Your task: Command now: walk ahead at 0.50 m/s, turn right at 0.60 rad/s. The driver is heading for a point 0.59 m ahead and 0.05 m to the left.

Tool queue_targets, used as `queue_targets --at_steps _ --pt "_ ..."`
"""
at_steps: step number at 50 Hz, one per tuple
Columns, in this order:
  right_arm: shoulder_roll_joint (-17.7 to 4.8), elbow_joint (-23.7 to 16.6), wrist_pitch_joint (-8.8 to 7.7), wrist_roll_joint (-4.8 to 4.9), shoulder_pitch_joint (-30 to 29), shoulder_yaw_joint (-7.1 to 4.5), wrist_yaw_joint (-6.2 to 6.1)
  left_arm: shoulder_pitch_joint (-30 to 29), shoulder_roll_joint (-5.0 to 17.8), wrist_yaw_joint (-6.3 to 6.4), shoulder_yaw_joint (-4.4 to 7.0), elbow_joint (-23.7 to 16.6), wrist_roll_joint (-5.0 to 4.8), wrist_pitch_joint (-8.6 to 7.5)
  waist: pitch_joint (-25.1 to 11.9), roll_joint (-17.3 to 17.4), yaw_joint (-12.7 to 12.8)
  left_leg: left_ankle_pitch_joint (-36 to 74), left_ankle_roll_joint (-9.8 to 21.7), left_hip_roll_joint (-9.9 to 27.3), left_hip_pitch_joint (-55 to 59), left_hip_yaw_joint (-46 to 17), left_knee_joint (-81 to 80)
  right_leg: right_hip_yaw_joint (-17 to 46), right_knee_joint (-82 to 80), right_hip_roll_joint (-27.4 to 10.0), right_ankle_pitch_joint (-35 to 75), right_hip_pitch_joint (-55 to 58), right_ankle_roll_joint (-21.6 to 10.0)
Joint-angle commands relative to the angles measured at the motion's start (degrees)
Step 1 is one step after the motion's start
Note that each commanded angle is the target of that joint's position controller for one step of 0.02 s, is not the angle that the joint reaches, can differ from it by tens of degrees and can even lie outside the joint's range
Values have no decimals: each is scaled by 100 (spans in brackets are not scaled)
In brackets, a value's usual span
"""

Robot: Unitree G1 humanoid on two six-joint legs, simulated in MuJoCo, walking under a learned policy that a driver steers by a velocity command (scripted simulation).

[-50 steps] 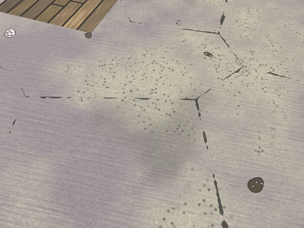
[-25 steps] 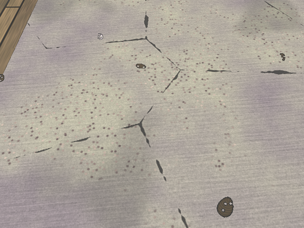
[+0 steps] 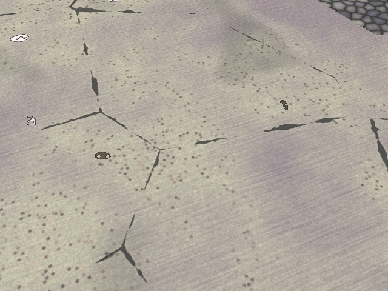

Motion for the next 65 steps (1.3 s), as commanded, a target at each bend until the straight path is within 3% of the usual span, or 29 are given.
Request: queue_targets --at_steps 1,9,13,15,17,18,19,20,21,22,24,28,31,37,39,42,44,45,46,47,48,50,52,55,57,61,63,64,65 --pt "-583 -155 -77 17 170 -158 -41 -126 414 -37 154 -524 -32 -29 -105 864 -145 149 856 1613 1064 -1528 -1533 145 -91 -622 362 -1295 65" --pt "-999 245 -31 126 490 -244 -13 -1195 41 -192 -46 -808 72 -173 114 509 -380 1308 946 1479 1175 -252 -1832 -249 -2565 -534 2008 -1158 76" --pt "-1188 539 90 238 953 -276 -24 -1821 100 -296 -65 -1033 44 -234 270 577 -507 1520 865 1732 1703 -207 -1711 -486 -3330 -416 1860 -1013 -87" --pt "-1286 633 167 282 980 -294 -41 -1793 244 -318 -11 -1073 67 -239 175 697 -342 2411 767 1839 2021 -149 -1357 -614 -3579 -264 1420 -715 -264" --pt "-1319 677 233 308 855 -268 -79 -719 569 -285 183 -765 114 -229 -523 726 355 4001 521 1597 1815 225 -14 -907 -4008 88 1616 1014 -548" --pt "-1128 633 224 228 875 -176 -110 198 893 -216 338 -488 118 -197 -1102 590 755 3431 297 1328 969 409 1200 -609 -3862 -101 1767 2542 -723" --pt "-528 354 141 49 1246 47 -70 828 1534 -136 458 -394 203 -166 -1949 -680 665 608 -104 584 -1339 505 3499 1931 -3943 -1670 1184 4766 -1530" --pt "-566 455 12 91 1281 69 -38 855 1337 -147 377 -419 120 -182 -2588 -967 636 -2377 -144 107 -2143 -485 4598 3781 -4836 -2307 743 4952 -1988" --pt "-1036 327 -47 293 839 -80 7 509 974 -178 242 -407 116 -223 -1739 -605 628 -2152 -64 466 -2710 -741 4949 3000 -4949 -2088 558 4348 -1705" --pt "-1006 250 -66 355 525 -65 14 164 761 -179 179 -406 115 -250 -1063 -445 488 -1660 8 727 -2758 -627 4736 2075 -5033 -1853 839 3526 -1484" --pt "-874 337 28 202 521 -89 -23 -393 412 -207 77 -390 179 -326 -472 -214 97 -854 -38 1071 -2239 -640 4113 1111 -5455 -1444 1457 2263 -1241" --pt "-572 430 296 227 714 -67 -52 -583 449 -190 122 -168 245 -546 -180 -302 -199 -75 -225 1026 -1930 -826 3722 129 -6019 -1328 2157 1502 -1215" --pt "-578 323 298 191 289 -90 -49 -389 397 -118 120 15 272 -585 33 -40 -39 823 -262 884 -2292 -998 2880 -466 -6100 -1205 2551 1715 -1043" --pt "-328 -86 241 158 -699 43 150 -94 683 -17 187 332 188 -505 366 102 334 1688 -90 766 -2270 -497 1244 -1127 -6181 -1413 2597 2330 -872" --pt "-284 -282 214 93 -966 65 225 46 683 7 182 473 144 -384 468 135 372 1325 21 605 -2268 -299 844 -1243 -5752 -1447 3686 2656 -815" --pt "-528 -321 161 37 -493 -42 311 -5 878 92 211 549 81 -224 -94 -241 13 664 260 120 -1390 54 659 -1244 -4645 -1452 6075 3065 -615" --pt "-1005 -34 149 33 702 -268 212 -106 878 129 183 529 86 -178 -851 -42 -672 2024 546 -27 527 -69 4 -1477 -2796 -1027 5776 2512 -200" --pt "-1551 41 210 -77 1230 -358 81 186 495 103 36 358 316 -263 -1721 1032 -625 4994 1082 1258 2599 -1503 733 -1502 -881 -534 2646 901 110" --pt "-1441 -3 223 -96 1065 -240 54 1035 10 -48 -172 538 252 -349 -2943 1711 -206 6126 2448 2759 4089 -3794 546 -607 979 316 -1943 -553 409" --pt "-1049 -73 293 -40 1102 -168 75 651 704 -111 17 735 36 -369 -3133 681 -620 5511 2236 2423 3664 -3237 352 306 1152 22 -1835 -480 345" --pt "-946 -87 308 30 631 -130 73 -12 712 -110 26 486 -105 -344 -2137 691 -543 4744 1917 2142 2953 -2449 159 98 898 -227 -1597 -946 285" --pt "-541 -58 313 49 -13 4 47 -522 546 67 28 458 110 -186 -885 174 -232 3535 1468 1626 1028 -1738 -501 -164 -124 -549 -925 -636 318" --pt "-631 -46 308 -73 -373 -39 61 67 319 125 -14 620 123 -1 -700 792 175 3535 1545 1495 -37 -1371 -756 -225 -891 -560 -627 277 484" --pt "-666 52 318 -86 -456 -63 6 83 181 186 -55 725 162 23 -1073 735 179 3575 1376 1346 -48 -1039 -748 -336 -2024 -491 92 757 533" --pt "-693 149 366 -63 -457 -58 -44 -96 235 177 -37 747 161 78 -1163 752 110 2472 1250 1342 -88 -1028 -878 -331 -2486 -474 703 1055 491" --pt "-483 305 453 -15 -623 51 -55 -424 233 149 -9 754 260 125 -605 754 159 -866 773 999 -608 -1100 -963 -444 -3767 -330 1365 1666 270" --pt "-264 485 440 -91 -262 138 -41 -573 528 169 15 638 338 74 -266 254 0 -1514 256 567 -721 -939 -511 201 -4528 -908 1985 1768 24" --pt "-178 540 447 -76 209 129 -47 -860 853 186 84 696 253 67 -207 -583 -487 -1254 84 192 -413 -567 -434 276 -4506 -993 1220 1241 -229" --pt "-261 587 485 -113 -6 137 -90 -927 503 134 40 743 231 40 -190 -646 -283 -754 -49 171 256 -418 -242 220 -4723 -799 236 668 -210"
